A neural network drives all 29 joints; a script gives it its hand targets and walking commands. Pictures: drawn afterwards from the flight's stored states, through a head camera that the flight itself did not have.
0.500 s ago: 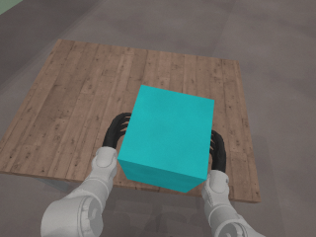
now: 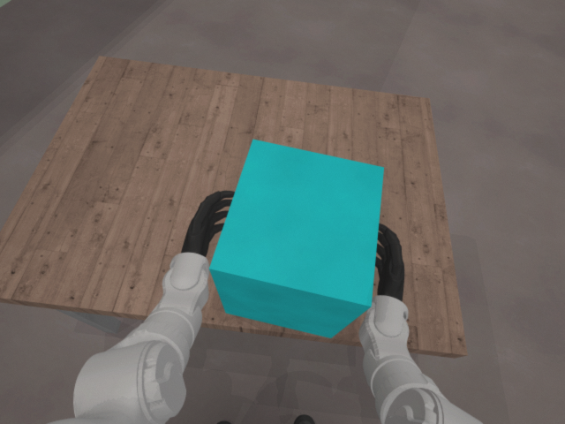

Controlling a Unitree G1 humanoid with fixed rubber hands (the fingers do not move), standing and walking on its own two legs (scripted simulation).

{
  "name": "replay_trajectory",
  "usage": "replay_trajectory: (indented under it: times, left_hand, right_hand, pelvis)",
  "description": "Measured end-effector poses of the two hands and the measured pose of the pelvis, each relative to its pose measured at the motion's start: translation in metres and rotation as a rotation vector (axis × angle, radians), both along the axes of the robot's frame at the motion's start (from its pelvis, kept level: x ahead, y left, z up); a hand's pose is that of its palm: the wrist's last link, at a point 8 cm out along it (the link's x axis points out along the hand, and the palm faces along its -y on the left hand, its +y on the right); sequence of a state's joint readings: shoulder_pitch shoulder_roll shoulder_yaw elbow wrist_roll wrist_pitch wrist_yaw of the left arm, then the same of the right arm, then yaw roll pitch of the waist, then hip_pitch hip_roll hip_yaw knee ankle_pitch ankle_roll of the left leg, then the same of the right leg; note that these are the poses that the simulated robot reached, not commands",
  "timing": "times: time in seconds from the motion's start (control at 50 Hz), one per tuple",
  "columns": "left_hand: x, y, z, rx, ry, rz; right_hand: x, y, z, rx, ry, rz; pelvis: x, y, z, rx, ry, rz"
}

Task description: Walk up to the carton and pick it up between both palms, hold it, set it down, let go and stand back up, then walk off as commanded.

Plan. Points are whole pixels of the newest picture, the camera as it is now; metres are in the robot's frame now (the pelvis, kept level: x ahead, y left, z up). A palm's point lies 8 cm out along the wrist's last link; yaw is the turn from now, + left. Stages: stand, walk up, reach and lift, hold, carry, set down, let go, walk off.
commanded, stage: set down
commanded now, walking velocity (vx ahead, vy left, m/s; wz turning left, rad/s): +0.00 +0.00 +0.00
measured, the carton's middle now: (295, 248) +0.41 -0.03 -0.08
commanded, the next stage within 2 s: none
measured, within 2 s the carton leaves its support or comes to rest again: rests again in 1.24 s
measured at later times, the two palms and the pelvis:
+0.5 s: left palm (200, 242) +0.39 +0.12 -0.04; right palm (386, 284) +0.34 -0.16 -0.05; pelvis +0.00 +0.00 -0.01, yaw +0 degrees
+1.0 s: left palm (199, 247) +0.39 +0.12 -0.05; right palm (384, 288) +0.33 -0.16 -0.06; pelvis -0.02 +0.00 -0.02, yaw +0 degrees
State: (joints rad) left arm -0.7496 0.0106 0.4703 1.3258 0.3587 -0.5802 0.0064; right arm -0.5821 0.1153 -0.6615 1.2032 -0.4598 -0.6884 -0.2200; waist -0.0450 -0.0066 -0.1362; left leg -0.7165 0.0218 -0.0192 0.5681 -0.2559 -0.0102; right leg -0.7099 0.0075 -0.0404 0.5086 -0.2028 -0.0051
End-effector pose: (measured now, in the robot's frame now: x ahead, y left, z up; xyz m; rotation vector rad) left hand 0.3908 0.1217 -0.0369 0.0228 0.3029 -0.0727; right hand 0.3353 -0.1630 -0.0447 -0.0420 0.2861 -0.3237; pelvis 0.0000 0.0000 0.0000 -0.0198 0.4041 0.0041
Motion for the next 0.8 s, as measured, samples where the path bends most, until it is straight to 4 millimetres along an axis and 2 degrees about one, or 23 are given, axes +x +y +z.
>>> replay_trajectory:
  times: [0.64, 0.8]
  left_hand:
    - [0.002, 0.000, -0.005, -0.005, -0.039, 0.002]
    - [0.002, 0.000, -0.008, -0.004, -0.005, 0.007]
  right_hand:
    - [0.001, 0.000, -0.005, 0.005, -0.040, -0.006]
    - [-0.003, 0.001, -0.011, 0.094, -0.034, -0.048]
  pelvis:
    - [-0.005, -0.001, -0.010, 0.001, 0.016, -0.002]
    - [-0.008, -0.001, -0.015, 0.000, 0.012, -0.003]
